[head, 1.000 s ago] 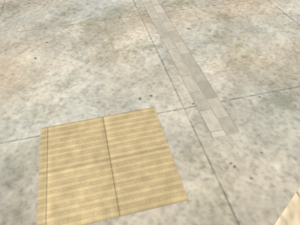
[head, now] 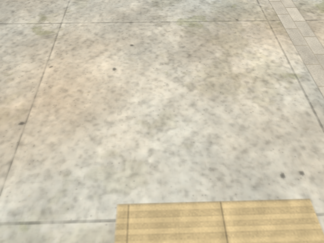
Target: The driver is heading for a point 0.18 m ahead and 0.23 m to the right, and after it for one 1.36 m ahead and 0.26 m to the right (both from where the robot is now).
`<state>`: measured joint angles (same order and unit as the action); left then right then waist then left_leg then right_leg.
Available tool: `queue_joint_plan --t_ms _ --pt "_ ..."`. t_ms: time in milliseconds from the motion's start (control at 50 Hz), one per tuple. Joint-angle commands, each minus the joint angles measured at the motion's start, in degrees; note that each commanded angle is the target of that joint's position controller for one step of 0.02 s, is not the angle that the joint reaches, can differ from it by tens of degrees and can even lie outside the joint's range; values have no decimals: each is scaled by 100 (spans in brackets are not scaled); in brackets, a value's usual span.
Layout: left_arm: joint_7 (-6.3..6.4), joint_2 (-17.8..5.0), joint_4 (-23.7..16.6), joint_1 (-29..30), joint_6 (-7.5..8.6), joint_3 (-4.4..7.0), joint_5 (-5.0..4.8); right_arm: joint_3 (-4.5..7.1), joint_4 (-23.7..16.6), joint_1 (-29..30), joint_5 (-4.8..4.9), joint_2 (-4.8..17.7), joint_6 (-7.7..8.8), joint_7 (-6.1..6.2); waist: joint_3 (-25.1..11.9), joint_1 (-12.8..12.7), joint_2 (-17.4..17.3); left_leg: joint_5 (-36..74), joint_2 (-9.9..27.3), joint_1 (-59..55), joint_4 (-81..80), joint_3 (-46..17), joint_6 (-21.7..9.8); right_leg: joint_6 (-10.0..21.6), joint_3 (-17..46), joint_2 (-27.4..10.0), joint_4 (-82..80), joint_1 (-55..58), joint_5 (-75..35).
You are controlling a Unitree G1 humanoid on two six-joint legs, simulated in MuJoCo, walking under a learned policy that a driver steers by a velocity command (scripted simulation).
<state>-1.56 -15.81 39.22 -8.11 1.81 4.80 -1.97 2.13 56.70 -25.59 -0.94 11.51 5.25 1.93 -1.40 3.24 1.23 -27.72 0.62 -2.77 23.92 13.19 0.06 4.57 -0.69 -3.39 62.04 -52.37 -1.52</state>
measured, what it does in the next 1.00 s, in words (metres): walks ahead, turning right: right foot, then left foot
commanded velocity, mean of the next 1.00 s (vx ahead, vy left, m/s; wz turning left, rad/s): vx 1.00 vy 0.00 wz -0.41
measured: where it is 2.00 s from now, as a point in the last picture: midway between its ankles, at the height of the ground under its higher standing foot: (179, 80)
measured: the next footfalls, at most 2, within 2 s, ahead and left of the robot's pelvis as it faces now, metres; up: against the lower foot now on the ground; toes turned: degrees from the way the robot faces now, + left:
right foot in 0.14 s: +0.32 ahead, -0.05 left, +0.00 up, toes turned -9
left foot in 0.52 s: +0.75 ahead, +0.06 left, +0.00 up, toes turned -39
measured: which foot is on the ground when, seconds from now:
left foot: down 0.00-0.12, up 0.14-0.50, down 0.52-0.92, up 0.94-1.00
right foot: up 0.00-0.12, down 0.14-0.52, up 0.54-0.90, down 0.92-1.00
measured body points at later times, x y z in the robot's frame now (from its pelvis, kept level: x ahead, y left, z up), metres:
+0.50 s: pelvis +0.48 +0.01 +0.00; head +0.49 -0.01 +0.45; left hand +0.59 +0.25 -0.12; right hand +0.66 -0.31 +0.00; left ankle +0.72 +0.08 -0.71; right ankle +0.28 -0.04 -0.72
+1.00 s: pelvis +0.82 -0.16 +0.00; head +0.82 -0.17 +0.45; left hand +1.12 -0.06 -0.04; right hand +0.71 -0.41 -0.12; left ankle +0.75 +0.02 -0.63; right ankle +0.80 -0.31 -0.72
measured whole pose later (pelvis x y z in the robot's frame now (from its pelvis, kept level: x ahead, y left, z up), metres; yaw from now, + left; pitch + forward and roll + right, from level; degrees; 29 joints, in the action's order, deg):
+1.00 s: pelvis +0.82 -0.16 +0.00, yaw -23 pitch +1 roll -1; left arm -0.5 -12.5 33.6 -4.0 6.7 0.6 -0.1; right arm 1.9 44.5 -27.0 3.7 14.9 3.9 0.4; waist -0.7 3.9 -2.3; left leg -23.5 -0.4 18.4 67.6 -6.5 -2.0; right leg -0.9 0.2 -0.2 34.9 -21.2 14.7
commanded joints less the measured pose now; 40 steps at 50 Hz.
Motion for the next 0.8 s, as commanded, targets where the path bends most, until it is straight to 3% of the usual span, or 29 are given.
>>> queue_joint_plan --t_ms 20,40,80,100,120,140,160,180,200,220,240,280,320,340,380,420,460,480,500,520,540,560,580,600,620,660,700,740,800 --pt "-307 364 -446 155 101 -123 -14 141 -605 898 63 865 211 148 561 -504 -40 5143 1067 1562 -1093 49 -101 132 -794 366 -1572 2083 -901" --pt "-344 194 -488 99 141 -58 18 220 -627 718 75 1263 215 194 403 -629 -390 6946 1170 1126 -779 45 -89 187 -977 595 -1622 2439 -726" --pt "-357 -408 -362 -481 82 152 -67 312 -842 872 152 1622 119 242 -21 -1141 -1057 9249 1308 669 344 -52 -61 280 -1257 975 -1579 3360 -73" --pt "-331 -749 -107 -1340 3 274 -54 334 -945 1075 89 1666 22 235 -294 -1653 -1162 10077 1323 822 1701 -119 -45 540 -1165 1047 -1567 4269 537" --pt "-283 -1097 394 -3066 -94 412 11 348 -1227 1809 60 1784 34 171 -794 -2544 -766 8914 1040 1705 4079 -180 7 960 -492 661 -2392 6139 14" --pt "-181 -992 764 -3260 -156 367 35 116 -1468 2463 43 837 199 31 -48 -2488 1196 1157 -463 3659 7320 -307 81 1241 365 316 -3083 6860 -722" --pt "-233 -892 417 -2166 37 63 239 -140 -1840 920 101 77 450 -109 -652 -725 1977 -680 -440 5424 8374 -1815 -86 2019 2931 -364 -2714 7575 210" --pt "-209 -586 163 -2256 131 60 247 -161 -2220 1005 243 430 681 -214 -1631 -907 1269 -276 -448 5660 7929 -2497 -273 2511 4562 -947 -3934 7873 2619" --pt "-178 -555 176 -2227 240 74 218 -79 -2399 1590 350 765 745 -235 -807 -826 249 153 -272 5884 7180 -2304 -372 2216 4777 -938 -4762 7130 3320" --pt "-166 -636 12 -1575 326 76 171 -33 -2357 1616 272 919 701 -214 -329 -431 -714 646 90 5509 6275 -2300 -363 1915 4485 -889 -4889 6047 3284" --pt "-146 -694 -139 -1106 360 53 162 -37 -2252 1528 117 871 615 -195 41 -163 -945 812 186 5031 5842 -2331 -199 1877 4250 -628 -4946 4992 2963" --pt "-29 -603 -229 -821 379 10 161 41 -2254 1533 44 1046 434 -140 490 53 -916 967 379 4490 4965 -2306 133 1782 3625 -221 -5040 3766 2294" --pt "104 -455 -221 -855 382 -48 60 -23 -2582 2242 -29 907 399 -88 813 -82 -772 1350 472 4022 3577 -1979 308 1571 2806 133 -5060 2799 1503" --pt "182 -476 -196 -899 353 -34 15 -89 -2757 2693 -82 704 406 -107 834 -252 -587 2058 341 3427 2763 -1750 354 1412 2401 400 -5008 2294 1333" --pt "254 -589 -67 -1119 292 26 -29 -122 -2972 3155 5 427 393 -155 635 -569 -73 3351 -35 2086 1514 -1464 440 1028 2068 704 -4832 1650 1628" --pt "274 -659 17 -1360 276 74 -124 41 -3016 3049 239 711 347 -138 341 -634 251 3604 -157 1623 928 -1761 549 845 2435 572 -4564 2210 2220" --pt "281 -512 51 -1485 247 80 -149 189 -3022 2959 382 978 341 -117 273 -570 408 3084 -102 1664 544 -1978 486 670 2672 456 -4005 3125 2136" --pt "270 -489 33 -1463 222 93 -96 311 -2954 2563 401 1140 356 -104 57 -314 476 2586 -142 1356 540 -1942 378 528 2673 453 -3409 3466 1437" --pt "220 -476 -59 -1267 207 87 0 450 -2805 1606 409 1304 367 -92 -485 271 526 2226 20 460 780 -1912 234 295 2461 566 -2242 3484 542" --pt "145 -166 -288 -977 206 -47 219 522 -2559 32 357 1550 318 -44 -1547 968 266 1317 754 -1377 1319 -2496 -33 90 2039 627 -275 2636 540" --pt "126 614 -524 -2047 260 -248 -42 543 -2398 -284 -13 2111 323 -134 -2339 176 -2513 -531 2144 -2674 -219 -6025 -911 -95 1525 1180 1824 1087 3532" --pt "161 210 -304 -2361 272 -284 -319 528 -2265 -189 32 1822 335 -255 -2058 134 -2994 -2837 2447 -2462 -960 -7704 -1369 -52 1279 618 2572 118 2946" --pt "167 -124 -297 -1627 233 -233 -232 411 -2263 155 100 1181 263 -236 -935 328 -1952 -2649 2041 -1636 -1029 -6809 -1287 -64 1009 410 2744 -186 2442" --pt "133 -161 -449 -945 253 -244 -54 339 -2144 335 55 1017 182 -240 -321 298 -968 -1305 1672 -735 -924 -5733 -1203 -66 830 302 2560 28 2215" --pt "124 -73 -630 -407 321 -263 96 311 -2054 442 3 1016 154 -277 -16 183 -476 -259 1363 33 -873 -5066 -1159 -27 811 218 2126 382 2218" --pt "74 32 -765 -145 363 -274 157 188 -1878 567 58 741 165 -333 202 -170 -608 664 977 818 -948 -4333 -1207 -10 798 -7 1144 901 2260" --pt "63 47 -839 -25 380 -316 220 146 -1784 545 229 651 150 -344 316 -338 -655 1130 850 1148 -1046 -4123 -1347 -142 654 -92 140 1107 2341" --pt "7 42 -953 337 466 -392 267 234 -1804 652 280 1001 135 -265 435 -356 -507 1501 822 1735 -1150 -3779 -1386 -301 568 -76 -1111 1703 1576" --pt "-41 -116 -984 742 528 -384 167 348 -1793 548 346 1431 121 -203 450 -293 -568 1534 789 2736 -1371 -3490 -1257 -490 390 256 -2226 3419 450"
